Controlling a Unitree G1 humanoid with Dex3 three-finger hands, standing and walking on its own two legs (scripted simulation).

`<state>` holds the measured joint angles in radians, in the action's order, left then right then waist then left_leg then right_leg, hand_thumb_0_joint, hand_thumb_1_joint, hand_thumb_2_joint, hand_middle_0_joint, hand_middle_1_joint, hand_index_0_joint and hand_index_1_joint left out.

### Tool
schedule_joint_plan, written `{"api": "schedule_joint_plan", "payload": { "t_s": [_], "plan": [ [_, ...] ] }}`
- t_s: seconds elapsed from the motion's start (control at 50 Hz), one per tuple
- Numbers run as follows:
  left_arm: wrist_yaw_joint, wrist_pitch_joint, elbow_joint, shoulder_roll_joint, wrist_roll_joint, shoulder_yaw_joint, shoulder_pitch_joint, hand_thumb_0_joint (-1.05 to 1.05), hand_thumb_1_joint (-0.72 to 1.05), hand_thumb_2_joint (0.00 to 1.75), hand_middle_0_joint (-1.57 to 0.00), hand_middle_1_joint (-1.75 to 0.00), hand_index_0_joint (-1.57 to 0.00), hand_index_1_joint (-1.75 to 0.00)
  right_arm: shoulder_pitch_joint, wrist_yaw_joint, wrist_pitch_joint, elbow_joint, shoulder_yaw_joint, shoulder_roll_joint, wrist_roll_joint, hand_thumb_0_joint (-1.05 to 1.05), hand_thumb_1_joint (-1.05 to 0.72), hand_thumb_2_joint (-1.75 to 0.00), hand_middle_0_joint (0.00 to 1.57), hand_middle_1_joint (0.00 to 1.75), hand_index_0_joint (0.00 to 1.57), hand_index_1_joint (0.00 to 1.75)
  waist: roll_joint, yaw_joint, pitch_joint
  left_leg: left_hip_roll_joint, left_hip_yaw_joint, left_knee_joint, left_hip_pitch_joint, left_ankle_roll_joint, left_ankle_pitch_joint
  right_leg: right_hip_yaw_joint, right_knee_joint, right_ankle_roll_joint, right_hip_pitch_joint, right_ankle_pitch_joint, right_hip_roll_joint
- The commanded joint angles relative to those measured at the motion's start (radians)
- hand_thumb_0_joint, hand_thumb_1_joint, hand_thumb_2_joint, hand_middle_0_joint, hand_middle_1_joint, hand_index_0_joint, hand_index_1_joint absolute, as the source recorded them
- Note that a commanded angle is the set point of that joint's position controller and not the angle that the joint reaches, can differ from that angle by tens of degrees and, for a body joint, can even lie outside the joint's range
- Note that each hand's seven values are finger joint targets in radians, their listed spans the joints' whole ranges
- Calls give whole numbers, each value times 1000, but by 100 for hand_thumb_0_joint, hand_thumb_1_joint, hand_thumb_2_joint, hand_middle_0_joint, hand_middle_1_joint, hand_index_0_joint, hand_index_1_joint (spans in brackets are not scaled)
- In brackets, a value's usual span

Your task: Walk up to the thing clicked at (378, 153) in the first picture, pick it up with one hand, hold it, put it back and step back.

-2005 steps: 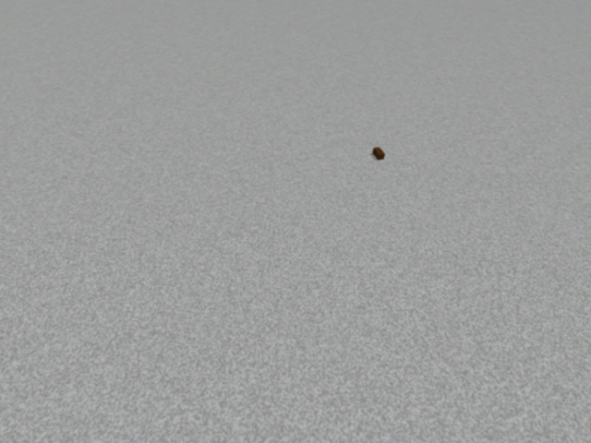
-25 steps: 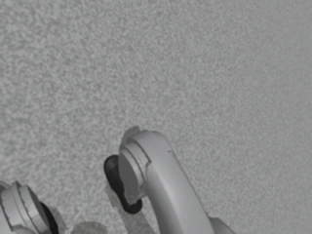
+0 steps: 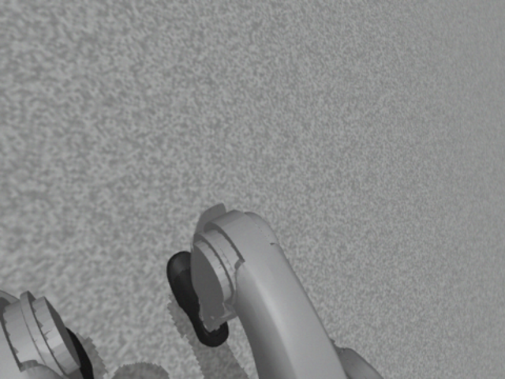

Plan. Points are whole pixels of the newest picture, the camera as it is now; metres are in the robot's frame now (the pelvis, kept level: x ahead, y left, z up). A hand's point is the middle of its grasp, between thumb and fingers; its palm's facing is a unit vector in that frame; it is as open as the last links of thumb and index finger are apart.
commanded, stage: open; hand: left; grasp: from above
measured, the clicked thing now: out of the picture +0.51 +0.35 -0.30
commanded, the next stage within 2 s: withdraw in 0.14 s
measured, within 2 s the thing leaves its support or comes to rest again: neither
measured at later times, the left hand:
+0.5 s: hand out of the picture +0.52 +0.35 -0.21, palm faces -0.36 -0.14 -0.92, open 14.0 cm
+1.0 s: hand out of the picture +0.50 +0.35 -0.10, palm faces -0.45 -0.13 -0.88, open 12.9 cm
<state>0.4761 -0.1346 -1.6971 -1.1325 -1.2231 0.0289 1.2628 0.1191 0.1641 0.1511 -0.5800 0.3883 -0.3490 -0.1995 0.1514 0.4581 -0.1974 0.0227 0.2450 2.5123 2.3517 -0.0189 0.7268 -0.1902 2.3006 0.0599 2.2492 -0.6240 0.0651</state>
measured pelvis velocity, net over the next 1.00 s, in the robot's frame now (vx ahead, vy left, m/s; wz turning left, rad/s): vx -0.01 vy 0.00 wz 0.09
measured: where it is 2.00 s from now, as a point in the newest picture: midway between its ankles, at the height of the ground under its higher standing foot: (149, 354)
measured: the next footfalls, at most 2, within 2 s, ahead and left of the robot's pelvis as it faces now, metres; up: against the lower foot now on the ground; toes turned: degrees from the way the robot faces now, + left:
none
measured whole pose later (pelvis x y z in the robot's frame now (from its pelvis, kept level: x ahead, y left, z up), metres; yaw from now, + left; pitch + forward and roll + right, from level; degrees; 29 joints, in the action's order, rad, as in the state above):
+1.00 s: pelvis -0.01 +0.00 +0.03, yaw +5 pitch +34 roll -13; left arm 0.05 -0.12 -1.30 -0.93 -1.18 -0.06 1.21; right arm 0.18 0.06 -0.09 -0.53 0.23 -0.34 -0.11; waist 0.02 0.35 -0.03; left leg -0.01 0.17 2.35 2.31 -0.02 0.64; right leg -0.13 2.20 0.03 2.21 -0.60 0.02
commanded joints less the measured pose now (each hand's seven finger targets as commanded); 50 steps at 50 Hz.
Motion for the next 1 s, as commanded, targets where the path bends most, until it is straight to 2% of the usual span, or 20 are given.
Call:
{"api": "schedule_joint_plan", "payload": {
  "t_s": [0.0,0.1,0.14,0.2,0.26,0.28,0.32,0.38,0.4,0.44,0.48,0.64,0.66,0.68,0.7,0.78,0.88,0.92,0.96,0.98],
  "plan": [
    [34,-3,141,-201,12,10,263,0,-50,95,-7,-102,-8,-101,213,-10,-3,-26,-101,-346,-1,0,-88,-89,20,30,20,30,-614,59,647,50,-55,-264,-512,15,-292,-88,-171,-78,-409,275,35],
    [35,-4,145,-209,9,16,264,0,-50,95,-7,-103,-8,-102,213,-12,-1,-29,-99,-345,-2,0,-88,-89,20,30,20,30,-645,62,654,52,-52,-269,-532,19,-288,-89,-169,-80,-398,269,33],
    [38,0,88,-189,13,2,226,0,-50,95,-7,-103,-8,-102,205,-13,-5,-21,-97,-343,-2,0,-88,-90,20,30,20,30,-598,67,633,49,-57,-266,-501,13,-273,-89,-176,-78,-422,264,39],
    [34,-1,147,-215,12,17,263,0,-50,95,-6,-103,-7,-102,223,-12,-7,-36,-92,-344,-3,0,-88,-89,20,30,20,30,-632,65,652,51,-57,-262,-511,14,-300,-87,-172,-76,-423,284,33],
    [33,2,103,-209,12,11,245,0,-52,99,-8,-101,-8,-100,226,-14,-9,-32,-92,-348,-2,0,-90,-90,20,30,20,30,-595,77,610,46,-60,-262,-477,8,-249,-86,-183,-76,-412,250,34],
    [35,-1,138,-228,12,16,272,0,-52,98,-8,-100,-9,-100,226,-18,-12,-30,-92,-349,-3,0,-90,-90,20,30,20,30,-607,72,639,46,-63,-273,-478,10,-240,-86,-186,-76,-446,247,37],
    [30,-6,267,-285,-4,44,340,0,-53,99,-8,-100,-8,-100,207,-22,-7,-17,-103,-353,4,0,-90,-90,20,30,20,30,-713,31,730,52,-55,-275,-577,25,-305,-86,-162,-87,-406,279,29],
    [-8,8,269,-240,-14,26,287,0,-55,100,-8,-100,-7,-100,220,-14,-18,-26,-117,-344,8,0,-91,-90,20,30,20,30,-725,34,749,52,-61,-264,-611,25,-352,-82,-167,-89,-396,295,33],
    [-20,10,300,-262,-15,48,288,0,-54,99,-8,-99,-8,-99,234,-14,-26,-38,-126,-349,11,0,-91,-90,20,30,20,30,-738,28,763,48,-66,-263,-593,28,-356,-80,-172,-93,-404,298,29],
    [-55,20,384,-254,-20,47,259,0,-55,100,-8,-99,-7,-100,226,-11,-41,-10,-142,-333,16,0,-91,-90,20,30,20,30,-777,-20,828,44,-79,-275,-628,31,-397,-71,-170,-98,-428,317,27],
    [-97,38,461,-261,-18,72,231,0,-54,100,-8,-99,-7,-100,238,-5,-61,2,-165,-328,25,0,-91,-90,20,30,20,30,-796,-46,879,39,-92,-282,-645,30,-441,-61,-180,-99,-439,341,24],
    [-319,88,551,-31,47,-10,194,0,-51,98,-11,-96,-10,-97,308,-23,-168,39,-249,-305,66,0,-90,-90,20,30,20,30,-585,-43,780,6,-116,-343,-476,14,-272,-42,-254,-117,-396,209,16],
    [-345,86,586,-21,55,-16,206,0,-49,98,-11,-96,-10,-97,312,-34,-181,36,-257,-303,73,0,-90,-90,20,30,20,30,-579,-55,784,3,-115,-363,-495,16,-263,-38,-264,-120,-386,196,12],
    [-372,85,604,10,59,-31,205,0,-46,96,-13,-94,-13,-94,319,-44,-191,40,-266,-302,76,0,-89,-90,20,30,20,30,-583,-42,778,2,-105,-377,-527,20,-257,-40,-269,-123,-360,181,8],
    [-391,79,647,10,66,-38,235,0,-43,94,-15,-92,-14,-93,318,-52,-201,44,-272,-295,81,0,-89,-90,20,30,20,30,-592,-57,805,4,-105,-393,-559,22,-256,-33,-272,-124,-355,174,8],
    [-441,60,629,74,85,-74,229,0,-35,88,-22,-85,-21,-85,324,-80,-229,38,-275,-269,90,0,-89,-90,20,30,20,30,-512,-40,764,-4,-118,-398,-533,11,-235,-16,-308,-120,-361,163,2],
    [-418,27,599,10,58,-46,281,0,-24,79,-32,-74,-31,-75,299,-111,-249,42,-255,-253,87,0,-89,-90,20,30,20,30,-534,-67,797,-11,-127,-399,-567,13,-265,-3,-296,-121,-339,174,-5],
    [-392,19,531,16,45,-52,280,0,-22,77,-34,-72,-33,-72,292,-115,-256,40,-236,-246,82,0,-89,-90,20,30,20,30,-527,-49,778,-13,-135,-391,-529,6,-267,-3,-290,-115,-352,184,-3],
    [-361,9,477,11,38,-51,290,0,-20,76,-36,-70,-35,-71,281,-121,-255,33,-225,-250,79,0,-89,-90,20,30,20,30,-523,-51,752,-14,-132,-394,-515,7,-243,-4,-277,-118,-320,164,-3],
    [-347,1,494,-31,30,-34,322,0,-19,75,-37,-69,-36,-70,273,-124,-254,36,-221,-259,78,0,-89,-90,20,30,20,30,-550,-51,752,-15,-130,-394,-514,8,-236,-6,-273,-119,-313,156,-6]
  ]
}}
